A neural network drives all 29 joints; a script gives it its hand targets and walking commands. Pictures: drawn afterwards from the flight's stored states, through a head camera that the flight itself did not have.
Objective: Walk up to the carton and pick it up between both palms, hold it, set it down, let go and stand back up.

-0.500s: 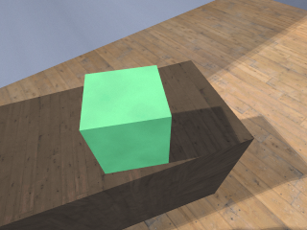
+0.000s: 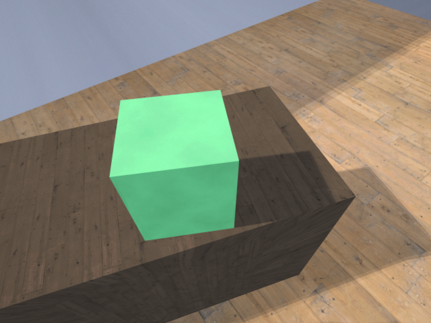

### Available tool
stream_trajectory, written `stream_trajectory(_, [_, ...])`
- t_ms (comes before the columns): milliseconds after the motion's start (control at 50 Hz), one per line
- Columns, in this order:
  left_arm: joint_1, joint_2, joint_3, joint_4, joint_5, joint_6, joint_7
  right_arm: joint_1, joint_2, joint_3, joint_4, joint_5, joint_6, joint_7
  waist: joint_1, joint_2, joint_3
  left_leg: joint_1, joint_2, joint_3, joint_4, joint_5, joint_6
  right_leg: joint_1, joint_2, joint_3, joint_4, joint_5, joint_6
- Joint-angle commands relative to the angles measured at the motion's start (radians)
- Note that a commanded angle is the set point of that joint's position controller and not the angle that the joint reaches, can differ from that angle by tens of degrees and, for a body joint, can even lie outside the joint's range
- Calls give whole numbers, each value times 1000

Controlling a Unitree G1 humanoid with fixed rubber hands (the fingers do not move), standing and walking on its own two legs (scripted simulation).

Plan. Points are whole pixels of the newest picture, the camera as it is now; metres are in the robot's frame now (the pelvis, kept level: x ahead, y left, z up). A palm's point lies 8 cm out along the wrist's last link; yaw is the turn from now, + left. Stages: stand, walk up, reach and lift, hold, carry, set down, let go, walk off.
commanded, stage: walk up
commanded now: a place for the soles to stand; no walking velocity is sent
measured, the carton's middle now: (181, 168) +0.42 +0.08 +0.02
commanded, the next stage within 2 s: reach and lift in 1.76 s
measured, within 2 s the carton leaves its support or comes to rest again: neither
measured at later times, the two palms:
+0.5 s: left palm out of the picture -0.01 +0.26 -0.13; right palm out of the picture +0.01 -0.21 -0.13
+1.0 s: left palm out of the picture +0.00 +0.22 -0.13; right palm out of the picture +0.03 -0.26 -0.13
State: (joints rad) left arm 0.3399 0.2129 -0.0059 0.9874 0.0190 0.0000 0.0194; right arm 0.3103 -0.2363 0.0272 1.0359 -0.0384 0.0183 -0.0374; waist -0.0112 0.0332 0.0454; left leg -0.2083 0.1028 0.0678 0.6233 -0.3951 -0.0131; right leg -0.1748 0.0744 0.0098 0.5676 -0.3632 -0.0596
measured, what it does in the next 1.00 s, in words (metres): stands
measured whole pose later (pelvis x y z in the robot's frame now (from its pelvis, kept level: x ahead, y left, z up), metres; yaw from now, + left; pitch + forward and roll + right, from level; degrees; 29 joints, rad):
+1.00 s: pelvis +0.02 -0.02 +0.01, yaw +3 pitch -1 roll +0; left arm 0.29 0.19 -0.04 1.10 0.00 -0.02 0.03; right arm 0.28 -0.23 0.06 1.10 -0.01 -0.01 -0.03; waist 0.00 0.03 0.04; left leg -0.19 0.06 0.01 0.44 -0.23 -0.04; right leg -0.15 0.03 0.00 0.42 -0.25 -0.02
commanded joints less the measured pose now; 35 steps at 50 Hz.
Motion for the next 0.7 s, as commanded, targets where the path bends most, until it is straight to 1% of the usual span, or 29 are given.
stream_trajectory(0, [95, 175, 33, -1, 6, 1, 24, -14, -43, -2, -73, 4, -19, -1, 40, -162, 88, -210, -27, -50, 124, -181, 27, 66, -289, 296, -255, 459, -96])
stream_trajectory(20, [55, 173, 31, -10, 8, 3, 25, -1, -47, -6, -73, 7, -28, -1, 23, -168, 71, -187, -31, -41, 90, -134, 30, 71, -263, 235, -234, 510, -103])
stream_trajectory(40, [39, 173, 33, -10, 10, 5, 25, 12, -51, -7, -72, 9, -38, -2, 17, -152, 41, -144, -47, -17, 28, -57, 30, 75, -235, 184, -199, 572, -94])
stream_trajectory(60, [21, 172, 29, -9, 9, 6, 21, 39, -44, -8, -66, 12, -44, -6, -5, -139, 7, -69, -56, -4, -68, 47, 37, 56, -202, 138, -159, 564, -89])
stream_trajectory(80, [5, 168, 29, -4, 5, 9, 18, 70, -39, -11, -53, 13, -52, -9, -17, -110, -9, 32, -71, 20, -151, 206, 38, -10, -176, 108, -125, 493, -71])
stream_trajectory(100, [-8, 143, 18, -8, -3, 7, 13, 101, -52, -17, -42, 16, -57, -11, -23, -52, -44, 143, -35, -28, -195, 353, 50, -79, -161, 101, -86, 425, -48])
stream_trajectory(120, [6, 116, 10, -8, -7, 2, 9, 132, -75, -31, -26, 17, -58, -14, -27, 9, -83, 240, 27, -119, -192, 471, 80, -142, -132, 85, -29, 334, -15])
stream_trajectory(140, [27, 84, 0, -1, -5, 4, 5, 150, -102, -34, -21, 18, -56, -16, -26, 86, -91, 260, 140, -268, -257, 537, 132, -188, -92, 60, 40, 169, 23])
stream_trajectory(160, [41, 71, -5, 8, 3, 11, 8, 136, -103, -29, -25, 26, -49, -17, -21, 102, -65, 202, 204, -343, -311, 437, 173, -189, -72, 43, 57, -34, 38])
stream_trajectory(180, [61, 74, 0, 20, 5, 25, 12, 90, -128, -35, -35, 30, -42, -23, -19, 137, -14, 67, 274, -413, -358, 251, 246, -148, -73, 27, 110, -144, 45])
stream_trajectory(200, [71, 85, 1, 29, 6, 31, 16, 42, -127, -34, -53, 23, -37, -26, -15, 159, 35, -23, 282, -426, -394, 114, 271, -113, -92, 37, 137, -165, 52])
stream_trajectory(220, [68, 90, 1, 34, 9, 28, 15, 12, -111, -24, -59, 21, -34, -24, 6, 146, 89, -90, 261, -392, -413, 55, 252, -85, -106, 39, 100, -138, 55])
stream_trajectory(240, [66, 95, -3, 36, 13, 23, 13, -9, -100, -22, -66, 18, -34, -20, 17, 129, 98, -80, 216, -324, -405, 67, 214, -86, -116, 45, 21, -79, 56])
stream_trajectory(260, [59, 94, -9, 37, 13, 15, 11, -17, -109, -22, -65, 20, -32, -16, 27, 97, 122, -83, 156, -259, -370, 115, 172, -82, -120, 56, -75, 17, 53])
stream_trajectory(280, [57, 93, -7, 41, 13, 7, 9, -13, -102, -21, -58, 17, -34, -11, 27, 77, 118, -71, 114, -223, -339, 176, 138, -70, -120, 75, -140, 94, 49])
stream_trajectory(300, [45, 101, -8, 50, 12, 1, 7, 10, -95, -16, -48, 19, -35, -6, 17, 38, 104, -53, 89, -202, -312, 208, 114, -53, -115, 87, -170, 143, 45])
stream_trajectory(320, [34, 103, -7, 52, 7, -2, 8, 30, -96, -18, -37, 25, -37, -1, 6, 24, 83, -33, 73, -196, -305, 214, 101, -33, -116, 87, -186, 174, 49])
stream_trajectory(340, [33, 116, -5, 55, -2, -4, 7, 37, -108, -21, -35, 28, -40, 3, 1, 5, 54, -37, 66, -192, -311, 195, 98, -3, -120, 91, -189, 186, 49])
stream_trajectory(360, [37, 112, -5, 60, -7, -5, 7, 38, -104, -20, -28, 32, -42, 6, 7, 12, 34, -41, 53, -194, -323, 138, 92, 11, -127, 86, -186, 163, 46])
stream_trajectory(380, [49, 112, -8, 67, -16, -6, 7, 35, -97, -18, -26, 38, -38, 10, 4, 3, 30, -52, 40, -195, -348, 30, 85, -1, -132, 91, -186, 124, 48])
stream_trajectory(400, [42, 125, -7, 72, -18, -4, 5, 51, -95, -18, -19, 42, -33, 11, 0, 8, 59, -52, 26, -190, -374, -58, 74, -47, -129, 95, -189, 46, 46])
stream_trajectory(420, [36, 124, -7, 74, -18, -2, 5, 33, -97, -17, -17, 39, -28, 11, 6, 24, 82, -43, 24, -197, -385, -113, 71, -79, -118, 93, -190, 10, 49])
stream_trajectory(440, [47, 110, -13, 82, -20, -3, 4, 20, -105, -16, -16, 36, -25, 9, 15, 26, 96, -42, 27, -202, -379, -113, 71, -87, -116, 86, -189, 16, 52])
stream_trajectory(480, [40, 112, -17, 83, -16, -12, 8, 27, -110, -16, -11, 32, -30, 11, 15, -15, 84, -40, 32, -203, -354, -31, 73, -72, -131, 89, -199, 62, 41])
stream_trajectory(540, [35, 130, -14, 91, -17, -24, 9, 28, -89, -9, -8, 26, -33, 14, 8, -44, 51, 26, 10, -162, -305, 66, 69, -112, -149, 112, -229, 62, 27])
stream_trajectory(620, [18, 135, -14, 89, -22, -28, 10, 39, -89, -5, 6, 25, -35, 16, -4, -76, 31, 65, 1, -128, -262, 183, 54, -112, -166, 118, -257, 103, 27])
stream_trajectory(640, [12, 140, -13, 88, -24, -28, 11, 36, -86, -2, 9, 26, -35, 16, -2, -69, 39, 56, 1, -124, -253, 196, 51, -108, -168, 122, -264, 121, 28])
stream_trajectory(660, [17, 134, -16, 94, -25, -27, 13, 33, -81, 1, 10, 23, -34, 17, -2, -79, 27, 62, -4, -118, -250, 200, 48, -100, -173, 130, -269, 129, 27])
stream_trajectory(680, [15, 134, -14, 93, -24, -26, 12, 38, -73, 5, 15, 24, -35, 16, 2, -66, 30, 63, -5, -116, -245, 204, 43, -102, -176, 132, -274, 130, 26])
